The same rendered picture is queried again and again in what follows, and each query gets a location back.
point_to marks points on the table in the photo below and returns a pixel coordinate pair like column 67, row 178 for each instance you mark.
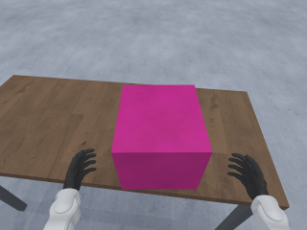
column 45, row 121

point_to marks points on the left robot hand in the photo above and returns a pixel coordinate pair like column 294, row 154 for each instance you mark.
column 76, row 170

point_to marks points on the left robot forearm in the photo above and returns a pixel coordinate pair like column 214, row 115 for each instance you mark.
column 65, row 212

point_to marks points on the carton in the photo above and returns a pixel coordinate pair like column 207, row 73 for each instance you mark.
column 160, row 140

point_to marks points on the right robot hand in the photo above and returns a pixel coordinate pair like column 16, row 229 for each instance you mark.
column 250, row 175

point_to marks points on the right robot forearm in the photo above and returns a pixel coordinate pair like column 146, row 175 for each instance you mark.
column 267, row 214

